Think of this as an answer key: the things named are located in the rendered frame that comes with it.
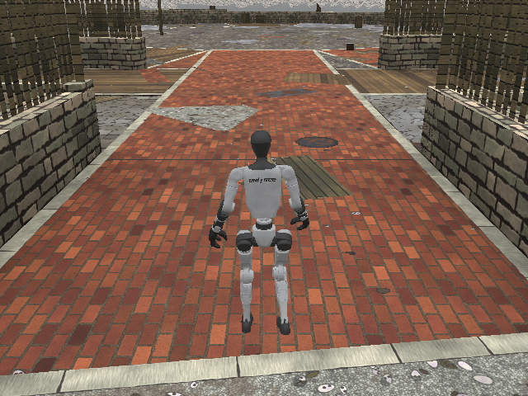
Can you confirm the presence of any robot right foot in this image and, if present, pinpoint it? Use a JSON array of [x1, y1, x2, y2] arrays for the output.
[[276, 317, 290, 335]]

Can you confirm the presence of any robot left hand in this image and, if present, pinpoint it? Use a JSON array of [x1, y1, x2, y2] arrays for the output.
[[209, 228, 227, 248]]

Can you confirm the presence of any robot right hand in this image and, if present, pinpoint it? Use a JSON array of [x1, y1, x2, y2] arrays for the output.
[[290, 217, 309, 230]]

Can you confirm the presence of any robot left forearm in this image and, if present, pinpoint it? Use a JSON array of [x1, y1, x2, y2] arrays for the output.
[[211, 200, 229, 233]]

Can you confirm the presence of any left robot upper arm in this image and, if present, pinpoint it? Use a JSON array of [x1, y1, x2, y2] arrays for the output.
[[222, 167, 245, 213]]

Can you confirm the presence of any humanoid robot head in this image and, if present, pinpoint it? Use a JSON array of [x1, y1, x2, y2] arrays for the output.
[[248, 130, 276, 170]]

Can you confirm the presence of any right robot upper arm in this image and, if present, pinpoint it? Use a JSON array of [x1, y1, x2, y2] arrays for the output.
[[279, 165, 302, 209]]

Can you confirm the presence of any robot right forearm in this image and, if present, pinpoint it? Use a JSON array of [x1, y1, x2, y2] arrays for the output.
[[294, 196, 308, 221]]

